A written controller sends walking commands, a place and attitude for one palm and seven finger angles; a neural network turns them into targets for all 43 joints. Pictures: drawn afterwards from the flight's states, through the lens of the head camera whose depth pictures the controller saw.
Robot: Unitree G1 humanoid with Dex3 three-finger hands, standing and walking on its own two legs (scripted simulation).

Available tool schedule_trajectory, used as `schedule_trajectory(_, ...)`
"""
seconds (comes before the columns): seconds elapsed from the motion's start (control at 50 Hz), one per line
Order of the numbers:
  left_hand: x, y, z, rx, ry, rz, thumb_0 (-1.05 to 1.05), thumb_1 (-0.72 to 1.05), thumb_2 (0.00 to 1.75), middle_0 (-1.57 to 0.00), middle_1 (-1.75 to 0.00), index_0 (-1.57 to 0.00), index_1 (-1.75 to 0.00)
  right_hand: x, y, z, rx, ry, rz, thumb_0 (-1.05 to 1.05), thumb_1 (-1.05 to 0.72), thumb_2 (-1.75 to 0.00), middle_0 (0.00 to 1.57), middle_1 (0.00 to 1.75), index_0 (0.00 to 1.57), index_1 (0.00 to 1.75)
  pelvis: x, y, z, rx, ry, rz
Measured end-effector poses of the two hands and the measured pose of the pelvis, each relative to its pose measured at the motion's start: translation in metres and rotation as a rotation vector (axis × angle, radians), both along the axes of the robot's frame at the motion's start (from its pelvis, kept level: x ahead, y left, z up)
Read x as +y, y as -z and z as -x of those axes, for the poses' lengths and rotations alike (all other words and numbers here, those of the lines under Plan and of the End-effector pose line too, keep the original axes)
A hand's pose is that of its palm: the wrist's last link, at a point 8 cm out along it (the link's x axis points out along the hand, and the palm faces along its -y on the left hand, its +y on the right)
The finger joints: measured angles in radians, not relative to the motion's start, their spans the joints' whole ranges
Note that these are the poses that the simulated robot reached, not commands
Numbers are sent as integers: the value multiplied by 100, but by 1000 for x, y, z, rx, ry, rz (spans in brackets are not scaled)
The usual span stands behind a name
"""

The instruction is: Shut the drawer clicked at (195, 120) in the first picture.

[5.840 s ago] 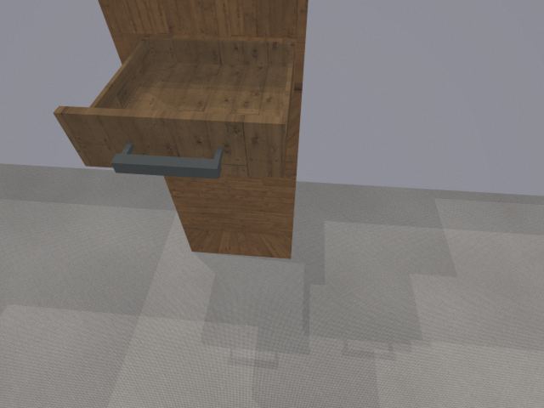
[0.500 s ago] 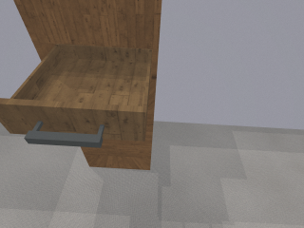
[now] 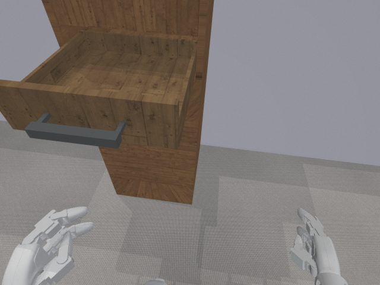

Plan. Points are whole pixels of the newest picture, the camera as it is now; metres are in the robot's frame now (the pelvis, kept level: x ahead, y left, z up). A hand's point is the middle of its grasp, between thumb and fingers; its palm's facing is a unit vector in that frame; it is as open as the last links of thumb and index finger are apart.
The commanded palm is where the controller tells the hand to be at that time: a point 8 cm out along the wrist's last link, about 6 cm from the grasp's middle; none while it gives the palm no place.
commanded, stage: raise the hand and make a fist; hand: left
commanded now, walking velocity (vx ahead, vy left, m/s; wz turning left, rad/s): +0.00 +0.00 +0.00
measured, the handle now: (79, 127) +0.36 +0.27 +0.15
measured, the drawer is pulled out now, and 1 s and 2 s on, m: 0.30 0.30 0.30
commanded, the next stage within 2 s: bring the fist close to the handle in 1.40 s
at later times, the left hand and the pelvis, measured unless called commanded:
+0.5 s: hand (51, 215) +0.18 +0.24 +0.14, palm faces +0.01 -1.00 -0.08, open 3.3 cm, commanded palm +0.14 +0.29 +0.17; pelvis +0.02 +0.02 +0.04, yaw -2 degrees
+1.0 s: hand (18, 176) +0.19 +0.24 +0.24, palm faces +0.02 -0.99 -0.16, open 3.2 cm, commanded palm +0.14 +0.29 +0.25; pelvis +0.01 +0.03 +0.05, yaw +0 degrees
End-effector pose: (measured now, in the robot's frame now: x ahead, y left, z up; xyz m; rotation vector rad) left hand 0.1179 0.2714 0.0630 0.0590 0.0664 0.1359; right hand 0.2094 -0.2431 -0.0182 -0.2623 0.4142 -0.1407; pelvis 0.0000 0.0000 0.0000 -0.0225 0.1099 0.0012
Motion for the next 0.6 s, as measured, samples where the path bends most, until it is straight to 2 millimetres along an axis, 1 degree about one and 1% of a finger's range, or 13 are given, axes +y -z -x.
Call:
schedule_trajectory(0.04,0,-14,-1,-66,13,-29,2,90,90,-57,-70,-57,-71,4,7,3,20,-22,-3,1,-91,-90,20,30,19,30,-3,0,2,-8,-13,10)
schedule_trajectory(0.1,-4,-29,-17,-116,89,-45,2,90,90,-63,-77,-63,-77,10,18,13,62,-30,-31,1,-90,-90,20,30,20,30,-6,-3,4,-19,-19,15)
schedule_trajectory(0.16,-4,-37,-38,-79,157,-38,2,90,90,-69,-83,-69,-84,14,26,28,103,-4,-72,1,-90,-90,20,30,20,30,-7,-9,2,-28,-11,10)
schedule_trajectory(0.22,3,-45,-53,-28,161,-25,2,90,90,-75,-90,-75,-90,15,28,42,128,40,-106,2,-90,-90,21,30,20,30,-6,-17,-3,-36,6,1)
schedule_trajectory(0.28,13,-57,-59,-22,131,-26,2,90,90,-81,-96,-81,-96,13,27,54,140,77,-117,2,-90,-90,21,30,20,30,-2,-23,-8,-42,20,-4)
schedule_trajectory(0.34,18,-70,-58,-42,117,-34,2,90,90,-87,-103,-87,-103,10,23,59,141,95,-108,2,-90,-90,21,30,20,30,4,-28,-14,-48,29,-5)
schedule_trajectory(0.4,19,-77,-53,-50,127,-27,2,90,90,-93,-109,-93,-109,9,16,57,126,97,-88,2,-90,-90,21,30,20,30,11,-32,-17,-55,31,-3)
schedule_trajectory(0.48,21,-82,-47,-47,133,-20,1,90,90,-101,-118,-101,-118,14,3,44,81,75,-61,2,-90,-90,20,30,20,30,19,-35,-19,-70,28,1)
schedule_trajectory(0.54,23,-89,-44,-67,125,-24,2,90,90,-107,-125,-107,-125,25,-8,29,33,39,-52,2,-90,-90,20,30,20,30,25,-37,-19,-86,21,4)
schedule_trajectory(0.6,25,-102,-44,-106,121,-37,2,90,90,-113,-131,-113,-131,40,-19,14,-18,-9,-59,2,-90,-90,20,30,20,30,29,-39,-19,-104,14,7)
